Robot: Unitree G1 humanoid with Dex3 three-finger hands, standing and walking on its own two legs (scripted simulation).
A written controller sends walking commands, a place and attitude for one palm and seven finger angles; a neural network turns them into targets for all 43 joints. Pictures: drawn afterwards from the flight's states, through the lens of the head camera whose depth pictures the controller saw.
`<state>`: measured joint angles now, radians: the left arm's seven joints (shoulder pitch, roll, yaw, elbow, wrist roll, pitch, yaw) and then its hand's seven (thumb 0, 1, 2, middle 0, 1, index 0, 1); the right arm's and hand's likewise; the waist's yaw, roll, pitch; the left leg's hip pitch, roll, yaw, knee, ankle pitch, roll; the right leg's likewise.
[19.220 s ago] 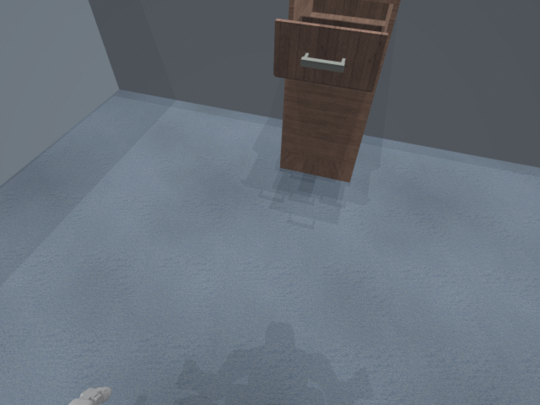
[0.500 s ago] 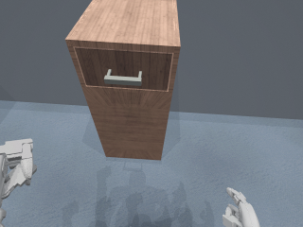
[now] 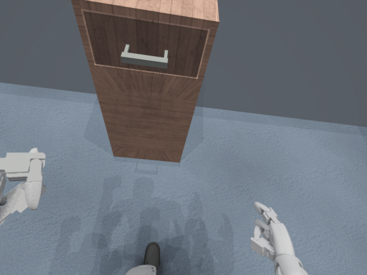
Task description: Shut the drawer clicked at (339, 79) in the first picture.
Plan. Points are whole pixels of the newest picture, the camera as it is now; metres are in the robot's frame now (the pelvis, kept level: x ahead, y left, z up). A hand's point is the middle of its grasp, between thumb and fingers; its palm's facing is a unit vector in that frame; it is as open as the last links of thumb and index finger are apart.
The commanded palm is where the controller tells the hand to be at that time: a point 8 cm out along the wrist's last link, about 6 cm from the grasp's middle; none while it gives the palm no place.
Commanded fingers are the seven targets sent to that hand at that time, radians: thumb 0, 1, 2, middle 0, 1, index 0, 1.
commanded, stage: step back with the hand held close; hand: left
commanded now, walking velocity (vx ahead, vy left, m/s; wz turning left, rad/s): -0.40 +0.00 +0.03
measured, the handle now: (145, 55) +0.70 +0.17 +0.01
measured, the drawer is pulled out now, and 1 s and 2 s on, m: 0.00 0.00 0.00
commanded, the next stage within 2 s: stop stepping back and stand still in 0.04 s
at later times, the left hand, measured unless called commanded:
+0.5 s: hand out of the picture +0.08 +0.23 +0.17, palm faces +0.36 -0.83 -0.42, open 3.2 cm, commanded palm +0.01 +0.28 +0.18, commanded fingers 0.00 0.90 0.90 -1.40 -1.60 -1.40 -1.60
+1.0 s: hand out of the picture +0.04 +0.26 +0.19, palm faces +0.43 -0.79 -0.44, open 3.2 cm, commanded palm -0.03 +0.30 +0.18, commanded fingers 0.00 0.90 0.90 -1.40 -1.60 -1.40 -1.60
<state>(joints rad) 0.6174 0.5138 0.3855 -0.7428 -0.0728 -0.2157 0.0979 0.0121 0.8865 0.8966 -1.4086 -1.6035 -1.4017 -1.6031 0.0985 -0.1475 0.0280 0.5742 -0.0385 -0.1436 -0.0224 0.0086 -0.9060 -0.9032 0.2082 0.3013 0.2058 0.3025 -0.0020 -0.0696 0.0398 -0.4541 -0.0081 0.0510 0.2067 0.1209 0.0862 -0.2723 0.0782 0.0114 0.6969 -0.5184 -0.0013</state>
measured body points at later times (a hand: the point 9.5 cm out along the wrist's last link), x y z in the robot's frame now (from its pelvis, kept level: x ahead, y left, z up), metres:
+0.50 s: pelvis -0.11 +0.00 -0.01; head -0.09 +0.02 +0.44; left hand +0.06 +0.27 +0.19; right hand +0.06 -0.26 -0.08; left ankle -0.13 +0.14 -0.74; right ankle -0.10 -0.10 -0.73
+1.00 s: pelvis -0.14 +0.02 +0.00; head -0.14 +0.05 +0.44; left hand +0.01 +0.30 +0.22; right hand +0.02 -0.19 -0.08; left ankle -0.09 +0.13 -0.74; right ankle -0.11 -0.10 -0.70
